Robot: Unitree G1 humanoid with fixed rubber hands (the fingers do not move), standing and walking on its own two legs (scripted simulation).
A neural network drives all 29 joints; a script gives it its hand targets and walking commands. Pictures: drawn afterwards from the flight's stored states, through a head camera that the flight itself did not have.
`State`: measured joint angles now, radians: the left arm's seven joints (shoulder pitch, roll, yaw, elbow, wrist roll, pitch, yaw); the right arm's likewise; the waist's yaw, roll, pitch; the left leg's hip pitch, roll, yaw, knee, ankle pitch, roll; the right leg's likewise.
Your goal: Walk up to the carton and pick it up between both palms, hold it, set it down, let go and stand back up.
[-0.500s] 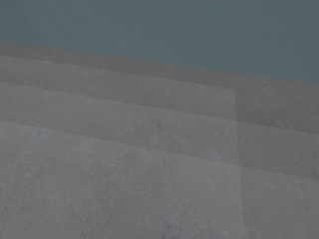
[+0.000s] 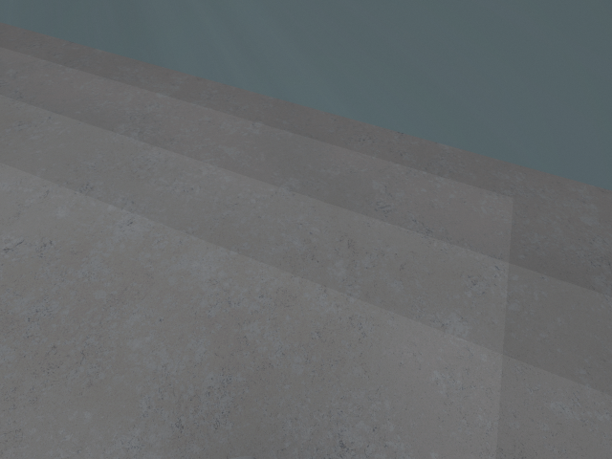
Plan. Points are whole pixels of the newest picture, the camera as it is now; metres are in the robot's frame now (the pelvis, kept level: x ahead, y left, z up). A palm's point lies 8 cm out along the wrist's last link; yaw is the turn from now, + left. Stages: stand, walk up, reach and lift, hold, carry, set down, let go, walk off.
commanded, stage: walk up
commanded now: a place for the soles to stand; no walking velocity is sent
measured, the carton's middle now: out of the picture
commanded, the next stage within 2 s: none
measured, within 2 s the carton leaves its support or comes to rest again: neither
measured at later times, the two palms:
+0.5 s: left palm (21, 382) +0.25 +0.40 -0.08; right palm (394, 380) +0.26 -0.14 -0.12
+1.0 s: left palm out of the picture +0.12 +0.43 -0.15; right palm (201, 187) +0.65 +0.21 -0.08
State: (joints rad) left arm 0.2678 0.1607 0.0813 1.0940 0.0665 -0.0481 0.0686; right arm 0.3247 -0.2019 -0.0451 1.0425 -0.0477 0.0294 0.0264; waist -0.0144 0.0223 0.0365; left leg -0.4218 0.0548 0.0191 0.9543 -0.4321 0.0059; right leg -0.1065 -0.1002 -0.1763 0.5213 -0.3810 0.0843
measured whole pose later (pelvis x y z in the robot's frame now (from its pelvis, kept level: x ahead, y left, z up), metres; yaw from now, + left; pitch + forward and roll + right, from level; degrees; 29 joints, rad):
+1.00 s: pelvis +0.34 +0.25 -0.02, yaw +53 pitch -1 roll -2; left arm 0.42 0.34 0.07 0.77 0.06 -0.03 -0.01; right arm 0.16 -0.30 -0.06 0.70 -0.03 -0.04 0.08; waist 0.03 -0.08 0.08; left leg -0.51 0.06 0.08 0.80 -0.24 0.04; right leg -0.15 -0.24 -0.27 0.91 -0.51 -0.01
